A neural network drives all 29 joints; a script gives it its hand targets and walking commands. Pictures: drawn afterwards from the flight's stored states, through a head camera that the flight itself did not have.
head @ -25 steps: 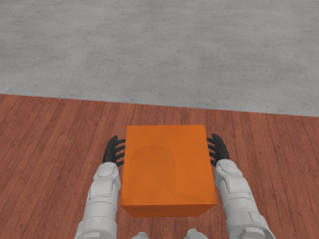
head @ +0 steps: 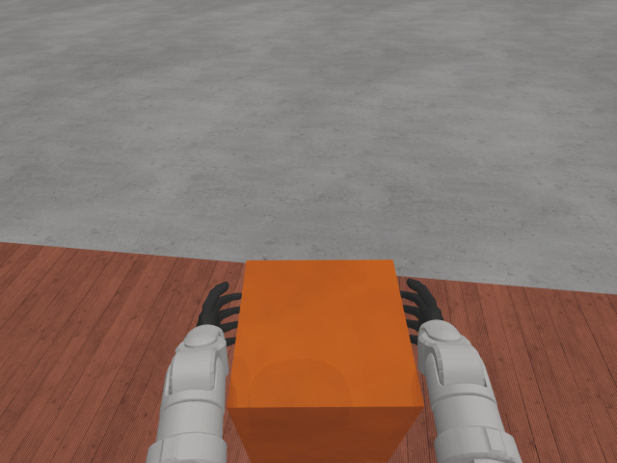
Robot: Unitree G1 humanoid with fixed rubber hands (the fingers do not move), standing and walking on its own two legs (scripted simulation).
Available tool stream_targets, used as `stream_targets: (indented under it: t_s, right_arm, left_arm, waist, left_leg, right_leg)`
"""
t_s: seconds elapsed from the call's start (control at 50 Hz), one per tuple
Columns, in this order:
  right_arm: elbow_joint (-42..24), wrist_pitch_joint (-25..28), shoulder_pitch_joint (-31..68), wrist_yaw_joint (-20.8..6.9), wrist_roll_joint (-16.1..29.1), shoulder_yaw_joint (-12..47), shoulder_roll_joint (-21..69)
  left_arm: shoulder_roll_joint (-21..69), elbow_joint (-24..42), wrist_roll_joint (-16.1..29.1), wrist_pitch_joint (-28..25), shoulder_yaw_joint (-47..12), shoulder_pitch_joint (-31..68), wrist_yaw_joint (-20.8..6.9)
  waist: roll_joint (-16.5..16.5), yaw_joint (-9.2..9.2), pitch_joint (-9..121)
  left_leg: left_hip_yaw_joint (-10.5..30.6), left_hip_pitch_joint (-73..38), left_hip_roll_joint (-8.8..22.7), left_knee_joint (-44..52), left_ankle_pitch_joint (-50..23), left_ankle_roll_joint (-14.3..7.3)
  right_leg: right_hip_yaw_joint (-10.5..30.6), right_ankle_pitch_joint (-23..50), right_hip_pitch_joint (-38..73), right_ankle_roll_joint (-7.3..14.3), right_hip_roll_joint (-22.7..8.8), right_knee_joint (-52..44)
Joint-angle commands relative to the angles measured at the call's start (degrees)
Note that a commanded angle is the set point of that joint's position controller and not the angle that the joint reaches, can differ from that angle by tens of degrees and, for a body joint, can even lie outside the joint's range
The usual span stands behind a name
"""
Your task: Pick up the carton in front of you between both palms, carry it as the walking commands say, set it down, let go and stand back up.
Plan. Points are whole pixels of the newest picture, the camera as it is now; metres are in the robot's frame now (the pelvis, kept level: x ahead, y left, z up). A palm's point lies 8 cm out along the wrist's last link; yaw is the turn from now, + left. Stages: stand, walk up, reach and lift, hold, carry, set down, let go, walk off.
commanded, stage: reach and lift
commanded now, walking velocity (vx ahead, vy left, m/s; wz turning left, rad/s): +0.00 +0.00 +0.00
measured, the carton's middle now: (319, 365) +0.28 +0.00 -0.05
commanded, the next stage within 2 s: hold in 0.86 s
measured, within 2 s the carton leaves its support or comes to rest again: neither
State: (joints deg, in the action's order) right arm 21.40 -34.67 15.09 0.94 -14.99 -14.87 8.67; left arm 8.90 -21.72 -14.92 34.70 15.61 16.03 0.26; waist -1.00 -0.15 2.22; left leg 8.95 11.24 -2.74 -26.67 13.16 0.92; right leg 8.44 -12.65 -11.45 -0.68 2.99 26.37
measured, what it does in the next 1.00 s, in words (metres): stands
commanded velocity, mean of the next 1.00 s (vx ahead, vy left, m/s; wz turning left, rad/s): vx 0.00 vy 0.00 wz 0.00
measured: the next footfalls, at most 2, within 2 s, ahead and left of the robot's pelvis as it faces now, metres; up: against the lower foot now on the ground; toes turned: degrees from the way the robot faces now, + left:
none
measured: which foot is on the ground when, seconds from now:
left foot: down 0.00-1.00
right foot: down 0.00-1.00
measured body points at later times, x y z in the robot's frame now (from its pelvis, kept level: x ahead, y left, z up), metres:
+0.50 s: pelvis +0.00 +0.00 +0.00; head -0.02 -0.01 +0.45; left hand +0.31 +0.15 +0.03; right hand +0.31 -0.15 +0.02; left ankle +0.02 +0.13 -0.74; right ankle +0.02 -0.13 -0.74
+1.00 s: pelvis +0.01 +0.00 +0.01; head -0.03 -0.01 +0.46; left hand +0.31 +0.15 +0.04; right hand +0.30 -0.15 +0.04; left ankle +0.02 +0.13 -0.74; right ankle +0.02 -0.13 -0.74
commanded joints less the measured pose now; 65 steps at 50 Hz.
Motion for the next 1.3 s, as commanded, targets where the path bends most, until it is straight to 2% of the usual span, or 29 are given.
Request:
stream_targets:
  t_s: [0.0, 0.04, 0.08, 0.26, 0.28, 0.34, 0.42, 0.52, 0.56, 0.6, 0.62, 0.68, 0.72, 0.74, 0.82, 0.84, 0.86, 0.9, 0.94, 0.98, 1.0, 1.04, 1.06, 1.08, 1.1, 1.14, 1.2, 1.26, 1.28]
  right_arm:
    - [0.4, 1.0, 32.7, -14.6, 11.6, 30.7, 55.7]
    - [3.6, 0.6, 33.3, -15.0, 11.2, 30.1, 56.9]
    - [4.1, 1.3, 34.7, -15.2, 10.4, 29.1, 56.1]
    - [-0.9, 0.3, 35.0, -15.3, 11.6, 30.9, 55.8]
    - [0.1, -0.1, 32.8, -14.8, 12.0, 31.0, 56.3]
    - [0.2, -0.8, 32.7, -15.2, 11.5, 30.1, 55.9]
    - [-1.7, -0.6, 32.3, -15.1, 11.8, 30.3, 54.1]
    - [-6.4, -1.3, 31.3, -14.7, 13.1, 34.6, 55.2]
    - [-8.4, -1.4, 29.2, -14.5, 14.3, 35.2, 55.0]
    - [-8.2, -2.1, 28.4, -14.6, 14.7, 34.8, 54.6]
    - [-6.8, -2.4, 26.0, -14.3, 13.6, 34.2, 54.4]
    - [-7.6, -2.6, 25.6, -14.6, 12.8, 33.5, 52.1]
    - [-7.2, -2.7, 26.8, -14.7, 13.8, 33.3, 52.5]
    - [-11.2, -2.6, 26.5, -14.4, 14.4, 35.8, 53.3]
    - [-10.9, -3.4, 24.0, -13.9, 14.8, 34.9, 53.2]
    - [-11.9, -3.6, 24.7, -13.8, 14.9, 35.1, 53.0]
    - [-11.1, -4.2, 24.1, -13.8, 15.4, 35.9, 53.4]
    - [-14.3, -4.8, 24.1, -13.5, 15.5, 37.2, 52.5]
    - [-15.3, -5.9, 24.7, -13.4, 16.1, 37.5, 52.0]
    - [-14.2, -7.1, 21.7, -13.1, 15.1, 36.0, 50.8]
    - [-15.3, -7.4, 22.9, -13.1, 16.3, 37.6, 51.6]
    - [-14.3, -7.5, 25.0, -13.5, 15.9, 37.0, 51.5]
    - [-13.8, -7.2, 24.9, -13.5, 14.7, 35.6, 51.2]
    - [-14.0, -7.3, 25.7, -13.5, 16.1, 36.8, 51.7]
    - [-12.5, -7.1, 26.3, -13.6, 15.4, 35.6, 51.1]
    - [-11.8, -7.3, 27.2, -13.5, 15.1, 35.2, 51.3]
    - [-11.3, -6.7, 30.1, -14.2, 14.5, 34.3, 52.6]
    - [-10.2, -7.0, 30.3, -14.5, 15.1, 35.1, 52.8]
    - [-8.5, -7.2, 30.9, -14.5, 14.3, 33.6, 52.5]
  left_arm:
    - [54.4, -1.2, 11.5, -1.4, -30.7, 32.4, -14.6]
    - [53.7, -3.5, 11.1, -1.6, -29.1, 32.4, -15.0]
    - [55.5, -3.2, 11.5, -1.8, -29.7, 36.3, -15.0]
    - [54.8, -1.5, 10.7, -0.6, -29.5, 33.4, -14.4]
    - [54.7, -0.2, 11.9, -0.6, -31.5, 34.2, -14.7]
    - [53.0, 0.7, 10.5, -0.1, -29.1, 32.6, -14.3]
    - [55.3, 1.9, 12.1, 0.3, -31.6, 32.9, -14.3]
    - [54.3, 5.1, 13.3, 0.6, -33.3, 30.1, -14.5]
    - [54.2, 5.1, 13.7, 1.4, -34.5, 27.3, -14.5]
    - [53.8, 4.3, 12.6, 1.8, -32.7, 23.4, -14.3]
    - [53.8, 6.7, 13.8, 1.7, -33.9, 26.8, -14.2]
    - [54.3, 6.0, 13.9, 2.5, -33.1, 24.7, -13.6]
    - [54.0, 7.5, 12.9, 2.8, -34.3, 25.1, -13.7]
    - [54.6, 8.4, 14.6, 2.4, -34.9, 25.7, -14.0]
    - [52.1, 8.2, 12.9, 3.5, -33.7, 21.5, -13.7]
    - [52.6, 9.9, 14.3, 3.3, -35.5, 23.0, -13.7]
    - [52.3, 11.6, 14.7, 3.6, -35.9, 23.2, -13.8]
    - [53.0, 14.7, 16.3, 4.5, -38.6, 24.5, -13.6]
    - [50.9, 13.9, 14.9, 5.7, -36.0, 22.4, -13.5]
    - [50.8, 13.9, 16.0, 6.6, -37.5, 22.8, -13.3]
    - [49.5, 13.8, 15.4, 6.9, -37.2, 21.8, -13.4]
    - [50.0, 12.3, 13.8, 7.0, -34.3, 23.0, -13.4]
    - [50.5, 12.6, 15.0, 6.8, -35.6, 24.6, -13.6]
    - [50.1, 12.9, 14.6, 6.8, -35.5, 24.7, -13.7]
    - [51.3, 12.0, 15.7, 6.8, -36.4, 27.0, -13.6]
    - [51.1, 10.9, 14.7, 6.8, -34.9, 27.6, -14.0]
    - [51.8, 9.3, 14.4, 6.8, -35.1, 29.3, -14.0]
    - [52.8, 9.2, 14.4, 6.6, -34.4, 28.7, -13.9]
    - [52.0, 8.0, 13.6, 6.7, -33.7, 30.6, -13.6]
  waist:
    - [0.9, 0.14, 10.9]
    - [2.5, -1.17, 10.2]
    - [-0.4, 1.29, 13.1]
    - [1.2, -0.72, 13.3]
    - [0.3, 1.16, 13.6]
    - [0.8, -1.23, 9.7]
    - [0.1, 1.28, 13.3]
    - [3.9, -0.73, 15.7]
    - [0.7, 0.59, 15.1]
    - [1.4, -1.47, 13.9]
    - [0.3, 1.07, 14.7]
    - [1.8, 0.79, 11.5]
    - [-0.4, -0.24, 12.6]
    - [0.5, 1.19, 14.3]
    - [0.4, -0.93, 12.1]
    - [0.9, 1.43, 12.3]
    - [1.2, -0.74, 13.0]
    - [2.2, 1.03, 15.4]
    - [0.9, -0.78, 11.4]
    - [1.4, 1.45, 9.6]
    - [1.0, -0.77, 9.3]
    - [0.5, -1.91, 8.7]
    - [1.7, 0.72, 9.3]
    - [-0.1, -0.67, 9.2]
    - [1.7, 0.89, 9.1]
    - [0.2, -0.38, 8.2]
    - [1.1, 1.72, 9.6]
    - [1.2, -0.65, 10.4]
    - [-0.9, 0.55, 8.4]
  left_leg:
    - [-4.8, -0.6, -2.6, 4.7, 0.0, -0.7]
    - [-4.6, 1.3, -2.4, 5.3, 0.7, -1.3]
    - [-4.8, -1.8, -2.3, 4.3, -0.1, -0.4]
    - [-5.0, -4.1, -2.7, 5.8, -3.9, -0.6]
    - [-5.4, -3.1, -3.0, 5.3, -4.6, -0.1]
    - [-4.8, -3.2, -2.5, 6.5, -2.5, -0.8]
    - [-5.4, -5.0, -2.9, 5.4, -7.8, 0.1]
    - [-4.6, -6.4, -3.1, 5.9, -12.7, -0.3]
    - [-5.2, -8.1, -3.0, 6.3, -12.5, -0.3]
    - [-4.9, -5.9, -3.4, 6.6, -14.0, -0.1]
    - [-4.5, -7.9, -3.1, 6.3, -14.4, 0.5]
    - [-4.0, -8.7, -3.0, 7.2, -15.5, 0.3]
    - [-4.1, -9.5, -3.1, 7.2, -16.7, 0.4]
    - [-5.2, -9.0, -3.6, 6.2, -15.4, 0.6]
    - [-4.5, -8.9, -3.6, 7.4, -16.8, 0.2]
    - [-4.1, -10.6, -3.2, 7.2, -17.9, 0.1]
    - [-4.2, -10.6, -3.3, 7.3, -17.4, 0.1]
    - [-3.9, -12.9, -3.2, 7.7, -20.8, 0.5]
    - [-3.9, -10.8, -3.1, 8.4, -16.8, 0.2]
    - [-3.9, -11.4, -2.7, 9.2, -15.1, 0.3]
    - [-4.2, -9.7, -3.0, 9.3, -13.8, -0.1]
    - [-4.3, -8.0, -3.0, 8.8, -11.4, -0.1]
    - [-4.2, -10.0, -2.9, 8.9, -12.4, -0.1]
    - [-4.5, -9.3, -3.1, 8.7, -11.3, -0.2]
    - [-4.3, -10.6, -2.8, 8.8, -10.5, -0.1]
    - [-4.9, -8.4, -3.1, 7.8, -9.1, -0.3]
    - [-4.3, -10.2, -2.6, 8.5, -7.3, -0.2]
    - [-4.6, -8.0, -2.9, 7.8, -6.6, 0.0]
    - [-4.7, -7.9, -2.6, 7.9, -5.6, -0.2]
  right_leg:
    - [-3.9, 0.5, 3.1, 0.3, 2.3, -4.1]
    - [-4.4, 0.4, 4.1, -0.4, 2.2, -3.9]
    - [-4.0, 0.8, 3.3, 0.6, 2.0, -3.7]
    - [-4.4, 4.6, 5.2, -0.5, 2.7, -4.4]
    - [-4.2, 6.7, 8.2, -0.1, 2.6, -4.8]
    - [-4.8, 4.3, 5.2, -0.3, 2.7, -4.5]
    - [-4.4, 8.9, 8.1, -0.4, 2.6, -4.5]
    - [-5.2, 12.8, 9.0, -1.1, 3.7, -4.7]
    - [-4.6, 13.0, 8.7, -1.1, 3.3, -5.3]
    - [-4.3, 14.7, 11.0, -1.2, 2.9, -5.6]
    - [-4.1, 14.3, 10.6, -0.6, 2.5, -6.2]
    - [-5.0, 14.8, 8.6, -0.4, 3.6, -6.1]
    - [-4.4, 15.2, 9.1, -0.4, 3.2, -6.2]
    - [-3.8, 15.0, 11.6, -0.5, 3.1, -6.7]
    - [-3.8, 16.3, 11.2, -1.0, 3.1, -7.2]
    - [-3.8, 17.1, 10.5, -0.9, 3.6, -6.5]
    - [-4.0, 16.3, 10.8, -1.0, 3.3, -7.2]
    - [-4.2, 19.5, 12.7, -1.2, 3.5, -7.3]
    - [-3.7, 16.3, 11.9, -1.0, 2.8, -7.8]
    - [-4.1, 14.4, 10.6, -0.5, 3.4, -8.2]
    - [-4.3, 14.2, 12.2, -0.8, 3.4, -8.1]
    - [-4.0, 10.8, 13.0, -0.5, 2.5, -8.5]
    - [-4.3, 11.5, 11.3, -0.6, 3.1, -8.5]
    - [-4.0, 11.2, 11.3, -0.8, 2.4, -8.3]
    - [-4.8, 9.9, 10.2, -0.5, 2.9, -8.4]
    - [-4.0, 8.5, 10.3, -0.5, 2.2, -8.4]
    - [-4.6, 6.4, 8.5, -0.7, 3.1, -7.6]
    - [-4.5, 5.7, 10.7, -0.3, 2.6, -7.7]
    - [-4.2, 6.3, 9.8, -0.1, 2.5, -6.9]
